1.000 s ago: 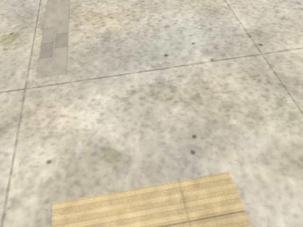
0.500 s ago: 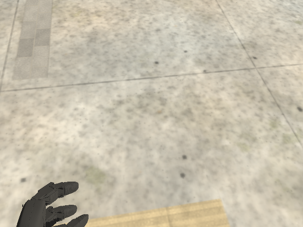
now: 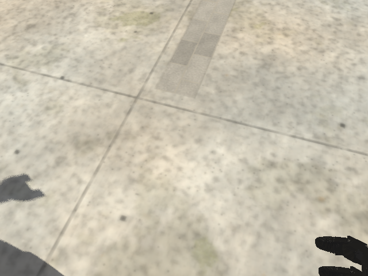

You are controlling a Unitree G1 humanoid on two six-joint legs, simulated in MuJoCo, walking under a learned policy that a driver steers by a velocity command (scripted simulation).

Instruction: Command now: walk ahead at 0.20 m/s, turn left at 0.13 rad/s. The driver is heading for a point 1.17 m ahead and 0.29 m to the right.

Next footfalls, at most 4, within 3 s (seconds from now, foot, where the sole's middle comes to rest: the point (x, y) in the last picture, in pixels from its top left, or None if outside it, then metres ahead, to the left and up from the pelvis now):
0.48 right None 0.09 -0.14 -0.76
0.94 left None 0.20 0.07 -0.76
1.60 left None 0.17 0.12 -0.76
2.12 right None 0.10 -0.08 -0.76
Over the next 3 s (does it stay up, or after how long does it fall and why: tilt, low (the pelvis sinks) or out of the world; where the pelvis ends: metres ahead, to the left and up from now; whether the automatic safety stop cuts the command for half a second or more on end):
stays up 0.50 -0.15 0.00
